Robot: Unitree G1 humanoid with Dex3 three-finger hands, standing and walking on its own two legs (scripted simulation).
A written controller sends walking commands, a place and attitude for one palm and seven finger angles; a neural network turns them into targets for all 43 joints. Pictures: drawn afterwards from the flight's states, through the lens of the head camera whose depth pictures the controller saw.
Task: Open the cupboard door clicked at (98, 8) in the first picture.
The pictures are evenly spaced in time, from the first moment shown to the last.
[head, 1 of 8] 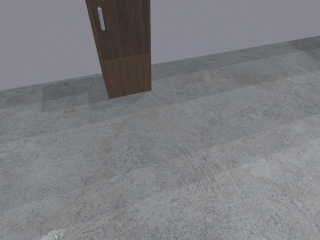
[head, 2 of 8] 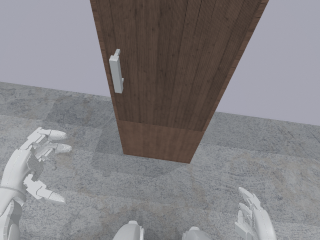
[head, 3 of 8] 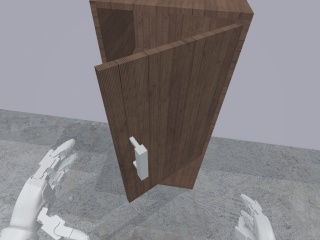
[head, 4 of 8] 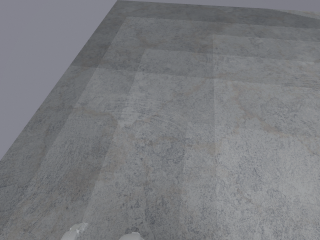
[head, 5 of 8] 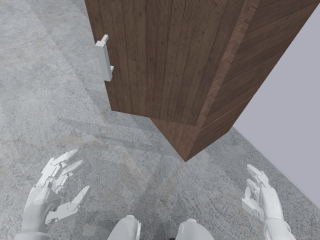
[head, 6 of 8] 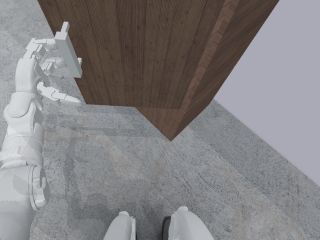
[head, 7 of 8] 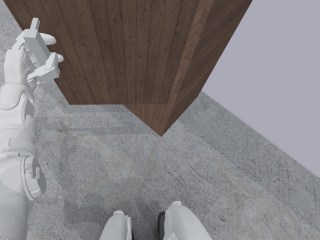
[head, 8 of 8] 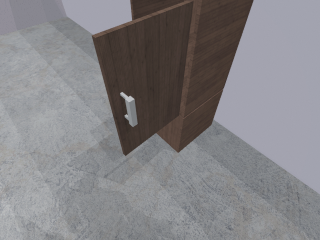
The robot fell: no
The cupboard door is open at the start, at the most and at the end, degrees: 0 91 91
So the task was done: yes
